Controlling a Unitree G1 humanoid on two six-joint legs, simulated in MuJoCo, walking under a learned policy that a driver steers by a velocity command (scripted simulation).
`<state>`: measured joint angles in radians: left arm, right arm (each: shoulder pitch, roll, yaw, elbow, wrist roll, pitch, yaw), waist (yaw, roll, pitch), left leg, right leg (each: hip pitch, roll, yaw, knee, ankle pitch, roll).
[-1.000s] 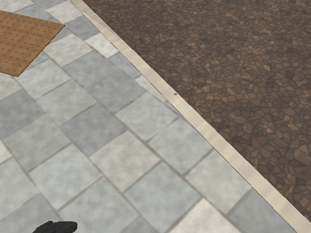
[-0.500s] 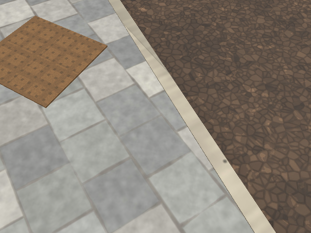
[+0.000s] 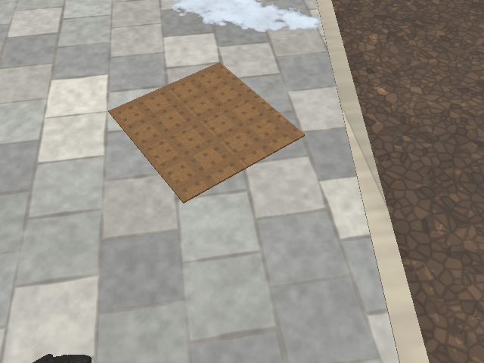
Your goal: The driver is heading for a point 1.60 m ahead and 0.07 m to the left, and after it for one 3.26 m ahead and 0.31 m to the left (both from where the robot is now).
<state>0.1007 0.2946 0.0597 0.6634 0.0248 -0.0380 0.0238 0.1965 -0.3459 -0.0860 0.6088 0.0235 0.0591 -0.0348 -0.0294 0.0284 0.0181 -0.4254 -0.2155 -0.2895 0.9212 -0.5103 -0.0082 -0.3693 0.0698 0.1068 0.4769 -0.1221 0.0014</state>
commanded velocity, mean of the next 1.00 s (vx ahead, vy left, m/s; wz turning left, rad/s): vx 0.05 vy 0.00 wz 0.19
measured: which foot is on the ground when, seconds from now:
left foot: up 0.00-0.38, down 0.40-1.00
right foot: down 0.00-0.40, up 0.42-1.00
